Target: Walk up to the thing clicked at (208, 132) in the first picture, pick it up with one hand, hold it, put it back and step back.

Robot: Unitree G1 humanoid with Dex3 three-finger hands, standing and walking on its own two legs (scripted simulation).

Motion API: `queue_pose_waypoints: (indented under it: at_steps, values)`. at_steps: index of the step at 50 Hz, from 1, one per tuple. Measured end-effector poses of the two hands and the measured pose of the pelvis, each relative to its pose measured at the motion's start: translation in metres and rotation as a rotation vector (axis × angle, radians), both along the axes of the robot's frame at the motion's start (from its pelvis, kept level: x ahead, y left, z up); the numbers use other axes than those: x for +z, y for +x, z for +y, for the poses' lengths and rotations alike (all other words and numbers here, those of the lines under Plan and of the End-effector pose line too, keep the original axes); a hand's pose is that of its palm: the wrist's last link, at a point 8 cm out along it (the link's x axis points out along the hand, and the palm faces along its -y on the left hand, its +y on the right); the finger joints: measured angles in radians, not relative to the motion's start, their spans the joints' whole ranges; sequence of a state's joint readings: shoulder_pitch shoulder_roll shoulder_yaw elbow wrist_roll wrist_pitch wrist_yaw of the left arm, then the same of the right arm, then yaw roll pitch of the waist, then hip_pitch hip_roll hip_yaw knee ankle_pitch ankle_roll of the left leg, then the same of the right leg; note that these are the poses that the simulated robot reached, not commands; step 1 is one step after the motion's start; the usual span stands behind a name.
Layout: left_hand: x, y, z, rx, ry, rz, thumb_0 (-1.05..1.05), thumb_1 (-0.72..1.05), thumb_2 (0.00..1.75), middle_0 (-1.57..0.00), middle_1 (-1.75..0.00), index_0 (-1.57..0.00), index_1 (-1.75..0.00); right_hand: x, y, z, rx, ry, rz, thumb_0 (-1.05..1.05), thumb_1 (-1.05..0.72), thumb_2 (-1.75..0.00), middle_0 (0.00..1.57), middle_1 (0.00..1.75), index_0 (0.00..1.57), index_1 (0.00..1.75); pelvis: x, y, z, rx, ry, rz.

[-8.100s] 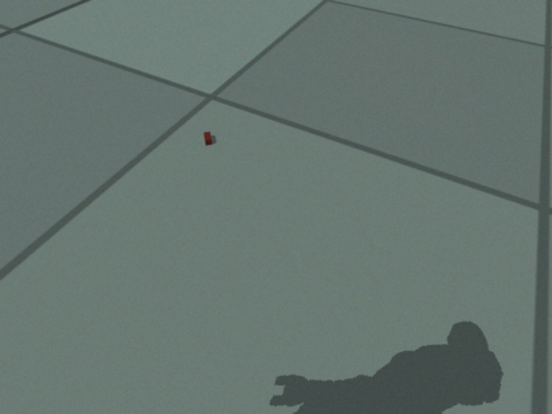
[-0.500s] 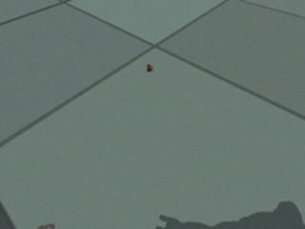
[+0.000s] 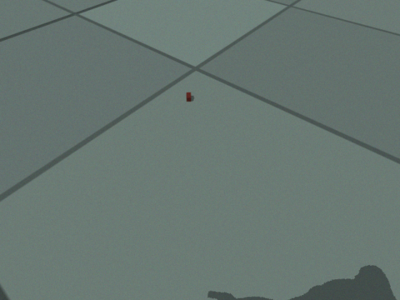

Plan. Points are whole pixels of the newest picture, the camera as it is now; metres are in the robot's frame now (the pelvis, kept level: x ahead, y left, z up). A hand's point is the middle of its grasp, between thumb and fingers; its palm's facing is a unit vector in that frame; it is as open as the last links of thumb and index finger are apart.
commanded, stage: walk up
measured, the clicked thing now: (188, 96) +1.66 +0.09 -0.76
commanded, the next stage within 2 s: stand in 0.08 s
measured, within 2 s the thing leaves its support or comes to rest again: neither
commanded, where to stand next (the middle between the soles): +0.07 +0.02 m, yaw +2 degrees
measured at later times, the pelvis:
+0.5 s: pelvis +0.00 +0.00 +0.00, yaw +1 degrees
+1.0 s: pelvis +0.00 +0.00 +0.00, yaw +2 degrees
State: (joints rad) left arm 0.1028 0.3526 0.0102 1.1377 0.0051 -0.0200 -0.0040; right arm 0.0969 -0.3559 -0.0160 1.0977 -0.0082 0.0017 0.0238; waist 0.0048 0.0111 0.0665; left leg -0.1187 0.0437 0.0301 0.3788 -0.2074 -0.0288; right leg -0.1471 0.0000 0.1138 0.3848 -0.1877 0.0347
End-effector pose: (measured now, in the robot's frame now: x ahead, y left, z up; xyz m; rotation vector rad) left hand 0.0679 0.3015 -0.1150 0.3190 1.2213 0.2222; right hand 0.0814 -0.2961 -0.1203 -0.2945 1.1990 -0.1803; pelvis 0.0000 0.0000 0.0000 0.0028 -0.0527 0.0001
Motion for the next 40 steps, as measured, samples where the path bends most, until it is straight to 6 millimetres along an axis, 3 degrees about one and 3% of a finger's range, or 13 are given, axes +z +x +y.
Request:
queue_pose_waypoints:
  at_steps: [23,40]
  values:
    - [-0.002,0.005,-0.005,-0.01,-0.017,-0.012,0.01,0.9,0.9,-0.2,-0.3,-0.21,-0.3,0.005,-0.009,-0.005,-0.004,-0.025,0.033,0.01,-0.9,-0.9,0.21,0.3,0.2,0.3,0.002,-0.002,-0.001,0.019,-0.002,0.006]
    - [-0.002,-0.014,0.0,0.011,-0.009,0.023,0.01,0.9,0.9,-0.2,-0.3,-0.21,-0.3,0.002,-0.016,-0.002,0.008,-0.015,0.059,0.01,-0.9,-0.9,0.21,0.3,0.2,0.3,0.002,-0.004,-0.001,0.028,-0.003,0.012]
